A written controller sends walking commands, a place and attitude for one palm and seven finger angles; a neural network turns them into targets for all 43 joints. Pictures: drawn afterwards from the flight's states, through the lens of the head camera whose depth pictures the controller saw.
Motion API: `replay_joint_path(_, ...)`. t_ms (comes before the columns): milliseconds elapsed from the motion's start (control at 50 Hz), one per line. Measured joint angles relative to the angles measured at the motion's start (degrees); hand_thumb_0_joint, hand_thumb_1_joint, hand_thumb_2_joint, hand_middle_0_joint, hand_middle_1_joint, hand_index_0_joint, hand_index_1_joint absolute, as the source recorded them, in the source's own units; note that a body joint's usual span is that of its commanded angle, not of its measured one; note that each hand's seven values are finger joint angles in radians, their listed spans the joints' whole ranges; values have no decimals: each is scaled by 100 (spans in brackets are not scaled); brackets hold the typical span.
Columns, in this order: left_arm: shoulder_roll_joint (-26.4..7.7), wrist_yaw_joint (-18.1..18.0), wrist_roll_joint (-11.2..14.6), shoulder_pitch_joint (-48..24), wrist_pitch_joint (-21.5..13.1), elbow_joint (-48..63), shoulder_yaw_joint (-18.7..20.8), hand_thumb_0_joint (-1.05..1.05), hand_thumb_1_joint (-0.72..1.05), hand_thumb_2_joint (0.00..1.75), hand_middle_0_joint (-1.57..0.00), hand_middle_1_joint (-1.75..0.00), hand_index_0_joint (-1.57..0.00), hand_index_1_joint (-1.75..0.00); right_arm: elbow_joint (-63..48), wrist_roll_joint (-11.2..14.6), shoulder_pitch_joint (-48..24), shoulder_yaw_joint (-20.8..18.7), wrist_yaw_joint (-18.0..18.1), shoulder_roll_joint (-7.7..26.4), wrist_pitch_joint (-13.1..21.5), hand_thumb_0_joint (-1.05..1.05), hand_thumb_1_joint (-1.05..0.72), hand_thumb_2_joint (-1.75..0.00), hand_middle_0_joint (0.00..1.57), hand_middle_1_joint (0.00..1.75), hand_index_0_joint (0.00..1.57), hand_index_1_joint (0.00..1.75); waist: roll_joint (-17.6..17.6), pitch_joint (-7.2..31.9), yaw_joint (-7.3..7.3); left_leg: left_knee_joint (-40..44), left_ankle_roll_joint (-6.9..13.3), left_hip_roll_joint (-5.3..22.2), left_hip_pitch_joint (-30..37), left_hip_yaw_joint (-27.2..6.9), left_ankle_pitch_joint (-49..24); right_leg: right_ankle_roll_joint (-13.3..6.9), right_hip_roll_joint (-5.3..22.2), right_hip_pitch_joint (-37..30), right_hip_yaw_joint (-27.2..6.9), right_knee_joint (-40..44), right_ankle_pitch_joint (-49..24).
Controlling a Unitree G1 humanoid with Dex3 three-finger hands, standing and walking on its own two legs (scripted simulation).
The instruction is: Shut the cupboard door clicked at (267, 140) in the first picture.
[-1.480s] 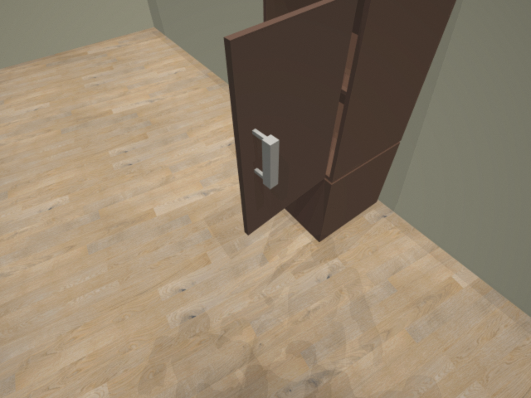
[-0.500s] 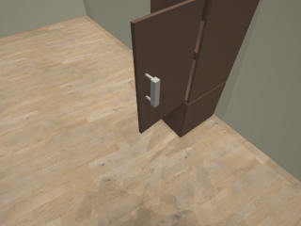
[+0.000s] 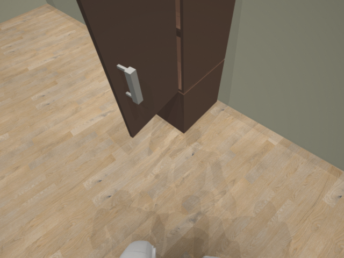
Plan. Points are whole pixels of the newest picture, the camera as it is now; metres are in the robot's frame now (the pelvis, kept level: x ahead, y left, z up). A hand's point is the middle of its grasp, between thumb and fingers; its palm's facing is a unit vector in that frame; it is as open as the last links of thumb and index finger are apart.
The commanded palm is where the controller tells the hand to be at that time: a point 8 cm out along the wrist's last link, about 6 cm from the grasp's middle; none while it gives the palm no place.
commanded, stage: walk around to get in front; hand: left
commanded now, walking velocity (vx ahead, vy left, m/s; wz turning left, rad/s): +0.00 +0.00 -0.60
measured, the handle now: (129, 84) +0.63 +0.20 -0.02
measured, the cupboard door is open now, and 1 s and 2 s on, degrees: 96 96 96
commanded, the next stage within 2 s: none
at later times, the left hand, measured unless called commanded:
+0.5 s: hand (102, 250) +0.14 +0.21 -0.15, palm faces -0.19 -0.95 -0.26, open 7.4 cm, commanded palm none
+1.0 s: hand (147, 224) +0.21 +0.10 -0.16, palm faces -0.55 -0.81 -0.19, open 7.4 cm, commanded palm none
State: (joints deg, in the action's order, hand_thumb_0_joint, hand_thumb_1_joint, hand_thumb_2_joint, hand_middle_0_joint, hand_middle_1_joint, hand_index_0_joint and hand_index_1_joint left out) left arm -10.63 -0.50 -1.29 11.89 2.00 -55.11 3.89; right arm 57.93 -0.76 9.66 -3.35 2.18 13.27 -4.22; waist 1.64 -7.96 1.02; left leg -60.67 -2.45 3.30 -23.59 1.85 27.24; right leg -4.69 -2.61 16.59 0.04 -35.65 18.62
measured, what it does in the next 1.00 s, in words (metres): steps on the spot, turning right: left foot, then right foot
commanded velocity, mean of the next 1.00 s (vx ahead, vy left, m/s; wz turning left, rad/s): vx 0.00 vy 0.00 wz -0.60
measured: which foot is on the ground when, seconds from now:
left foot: up 0.00-0.34, down 0.36-0.58, up 0.60-0.84, down 0.86-1.00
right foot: down 0.00-0.34, up 0.36-0.58, down 0.60-0.86, up 0.88-1.00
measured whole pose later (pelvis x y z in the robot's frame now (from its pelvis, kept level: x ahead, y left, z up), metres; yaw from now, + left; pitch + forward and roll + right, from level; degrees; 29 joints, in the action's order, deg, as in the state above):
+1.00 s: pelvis +0.00 -0.01 +0.01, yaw -35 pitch +1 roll -1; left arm -14.4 2.3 -1.2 7.0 4.2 -51.1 4.6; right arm 51.9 -2.1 14.7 -0.7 2.1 12.4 -0.7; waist -1.5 -5.3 -0.2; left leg -30.4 -1.8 6.0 -15.2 4.8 16.1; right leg 2.1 -1.2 28.5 0.8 -58.2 26.8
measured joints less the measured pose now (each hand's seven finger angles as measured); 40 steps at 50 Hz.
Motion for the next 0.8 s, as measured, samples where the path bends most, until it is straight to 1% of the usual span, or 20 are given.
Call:
replay_joint_path(60, 20, -39, -7, 114, 0, -27, 1, 0, 90, 90, -20, -30, -20, -30, -150, 14, -181, -12, -4, -21, 47, 0, -90, -90, 20, 30, 20, 30, -127, 42, 11, -82, -57, -82, -180, -86, -225, -11, -65, -73, -258, 441, -318)
replay_joint_path(140, 6, -21, -14, 211, 3, -28, 16, 0, 90, 90, -20, -30, -21, -30, -326, 35, -376, -10, 1, -65, 101, 0, -90, -90, 20, 30, 20, 30, -238, 156, 64, 459, -86, -146, -94, -183, -343, -23, -154, -126, -571, 820, -586)
replay_joint_path(240, -76, -18, -34, 224, 8, 34, 75, 0, 90, 90, -21, -30, -21, -30, -472, 73, -588, 15, 22, -126, 146, 0, -90, -90, 20, 30, 20, 30, -328, 260, 177, 1196, -57, -243, 164, -293, -245, 9, -302, -102, -900, 960, -733)
replay_joint_path(280, -133, -19, -37, 209, 26, 54, 98, 0, 90, 90, -21, -30, -21, -30, -535, 93, -635, 37, 27, -155, 183, 0, -90, -90, 20, 30, 20, 30, -372, 311, 202, 1713, -24, -294, 345, -318, -317, 45, -358, -44, -1029, 923, -745)
replay_joint_path(320, -199, -14, -16, 199, 61, 72, 118, 0, 90, 90, -20, -30, -21, -30, -610, 103, -627, 72, 31, -177, 249, 0, -90, -90, 20, 30, 20, 30, -402, 380, 185, 2533, 23, -316, 657, -312, -687, 105, -434, 59, -1141, 778, -698)
replay_joint_path(340, -212, -5, 3, 223, 82, 103, 120, 0, 90, 90, -20, -30, -21, -30, -678, 91, -566, 96, 30, -143, 300, 0, -90, -90, 20, 30, 20, 30, -318, 466, 151, 3056, 110, -225, 855, -371, -840, 137, -546, 169, -1141, 626, -631)
replay_joint_path(360, -220, 20, 23, 198, 103, 127, 117, 0, 90, 90, -20, -30, -21, -30, -741, 55, -500, 100, 39, -91, 358, 0, -90, -90, 20, 30, 20, 30, -183, 516, 87, 3333, 178, -85, 910, -460, -1226, 219, -630, 375, -989, 243, -190)
replay_joint_path(400, -374, 96, 0, 20, 142, 168, 161, 0, 90, 90, -20, -30, -21, -30, -733, -31, -408, 135, 65, -153, 376, 0, -90, -90, 20, 30, 20, 30, -336, 410, 94, 3113, 78, -102, 884, -353, -1172, 455, -421, 807, -659, -962, 631)
replay_joint_path(440, -481, 155, -15, -124, 154, 230, 217, 0, 90, 90, -20, -30, -20, -30, -718, -92, -243, 195, 55, -181, 352, 0, -90, -90, 20, 30, 20, 30, -398, 358, 133, 3127, -17, -37, 974, -259, -1023, 617, -208, 1134, -361, -1923, 841)
replay_joint_path(460, -504, 180, -8, -183, 157, 273, 228, 0, 90, 90, -20, -29, -20, -30, -706, -113, -172, 208, 52, -173, 333, 0, -90, -90, 20, 30, 20, 30, -370, 331, 149, 3155, -55, 25, 1020, -220, -996, 662, -100, 1212, -225, -2144, 872)
replay_joint_path(500, -512, 223, 3, -265, 147, 366, 213, 0, 91, 90, -20, -29, -20, -30, -679, -146, -71, 209, 41, -126, 305, 0, -90, -90, 20, 30, 20, 30, -238, 252, 152, 3148, -115, 189, 1099, -137, -954, 688, 90, 1137, 27, -1942, 896)
replay_joint_path(540, -513, 263, 11, -295, 105, 438, 172, 0, 91, 90, -20, -29, -20, -30, -674, -146, 10, 189, 14, -55, 284, 0, -90, -90, 20, 30, 20, 30, -82, 181, 117, 2980, -187, 378, 1127, -28, -829, 657, 188, 857, 223, -1237, 698)
replay_joint_path(560, -525, 280, 16, -293, 76, 465, 154, 0, 91, 90, -20, -29, -20, -30, -678, -131, 56, 174, -3, -16, 275, 0, -90, -90, 20, 30, 20, 30, -26, 162, 94, 2820, -233, 463, 1110, 35, -719, 627, 211, 669, 297, -801, 418)
replay_joint_path(580, -556, 296, 19, -270, 36, 502, 133, 0, 91, 90, -20, -29, -20, -30, -697, -108, 121, 156, -23, 22, 258, 0, -90, -90, 20, 30, 20, 30, -14, 170, 67, 2569, -266, 518, 1042, 99, -570, 569, 250, 453, 330, -316, -82)
replay_joint_path(600, -619, 288, 4, -237, -24, 538, 122, 0, 91, 90, -20, -29, -20, -30, -711, -71, 172, 137, -39, 39, 233, 0, -90, -90, 20, 30, 20, 30, -104, 208, 43, 2085, -246, 494, 849, 194, -385, 404, 298, 366, 216, -52, -424)
replay_joint_path(620, -595, 242, 7, -276, -64, 505, 111, 0, 91, 90, -20, -29, -20, -30, -683, -34, 140, 112, -36, 109, 183, 0, -90, -90, 20, 30, 20, 30, -57, 152, 18, 1453, -209, 475, 625, 103, -19, 312, 238, 446, 170, -219, -343)
replay_joint_path(640, -546, 196, 8, -309, -65, 483, 88, 0, 91, 90, -20, -29, -20, -30, -648, -6, 96, 81, -22, 181, 127, 0, -90, -90, 20, 30, 20, 30, -2, 81, -15, 849, -166, 400, 413, -27, 265, 272, 186, 472, 134, -339, -206)
replay_joint_path(680, -462, 115, -14, -312, -15, 472, 54, 0, 91, 90, -20, -29, -20, -30, -580, 19, 16, 40, -2, 266, 61, 0, -90, -90, 20, 30, 20, 30, -10, 21, -51, 71, -118, 229, 69, -94, 404, 268, 128, 456, -1, -307, -120)
replay_joint_path(720, -407, 65, -32, -286, 38, 449, 30, 0, 91, 90, -20, -29, -20, -30, -572, 26, -30, 30, -11, 281, 53, 0, -90, -90, 20, 30, 20, 30, -112, 26, -76, 19, -107, 100, -87, -27, 274, 298, 100, 408, -174, -104, -243)
replay_joint_path(800, -351, 68, -47, -241, 110, 389, -14, 0, 90, 90, -20, -30, -20, -30, -658, 43, -9, 49, -47, 192, 140, 0, -90, -90, 20, 30, 20, 30, -343, 135, -105, 1240, -70, -99, 116, 95, -155, 334, 33, 374, -513, 209, -486)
